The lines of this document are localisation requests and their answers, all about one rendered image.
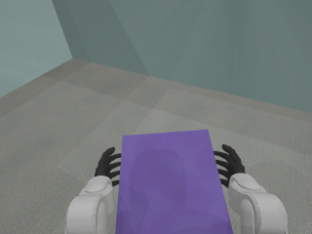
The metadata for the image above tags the left robot forearm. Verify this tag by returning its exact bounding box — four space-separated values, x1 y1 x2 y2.
64 175 115 234

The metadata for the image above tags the left robot hand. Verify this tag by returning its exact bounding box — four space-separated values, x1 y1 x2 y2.
95 146 122 186

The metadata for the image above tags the right robot hand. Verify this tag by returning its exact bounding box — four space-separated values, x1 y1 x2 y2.
214 144 246 188

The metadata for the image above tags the carton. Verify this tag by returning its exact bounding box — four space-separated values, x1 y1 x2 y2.
115 130 234 234

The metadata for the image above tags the right robot forearm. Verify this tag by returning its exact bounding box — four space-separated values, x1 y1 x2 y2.
228 173 289 234

